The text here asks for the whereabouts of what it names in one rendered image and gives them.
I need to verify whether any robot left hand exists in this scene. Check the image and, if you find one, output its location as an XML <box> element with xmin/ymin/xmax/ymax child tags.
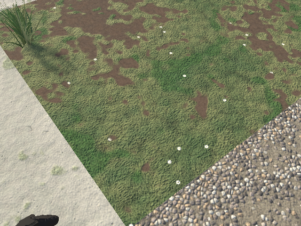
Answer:
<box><xmin>16</xmin><ymin>214</ymin><xmax>59</xmax><ymax>226</ymax></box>

